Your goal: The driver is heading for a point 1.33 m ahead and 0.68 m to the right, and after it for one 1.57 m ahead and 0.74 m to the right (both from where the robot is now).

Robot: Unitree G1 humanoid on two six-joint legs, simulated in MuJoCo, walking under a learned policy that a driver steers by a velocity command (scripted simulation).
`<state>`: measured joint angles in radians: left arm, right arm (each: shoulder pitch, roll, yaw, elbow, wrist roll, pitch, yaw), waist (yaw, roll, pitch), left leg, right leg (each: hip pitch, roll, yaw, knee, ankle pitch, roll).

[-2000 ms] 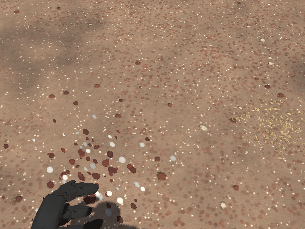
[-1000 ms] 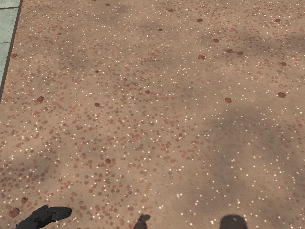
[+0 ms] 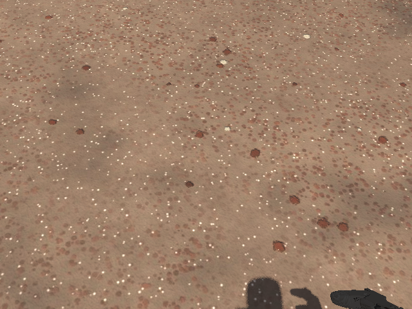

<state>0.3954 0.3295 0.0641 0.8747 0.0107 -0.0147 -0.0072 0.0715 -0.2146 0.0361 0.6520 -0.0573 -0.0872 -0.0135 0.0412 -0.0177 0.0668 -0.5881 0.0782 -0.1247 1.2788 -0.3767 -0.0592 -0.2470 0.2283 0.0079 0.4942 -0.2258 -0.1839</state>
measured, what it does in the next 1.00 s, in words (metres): walks ahead, turning right: left foot, then right foot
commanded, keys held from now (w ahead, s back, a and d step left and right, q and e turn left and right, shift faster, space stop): w+e+shift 1.00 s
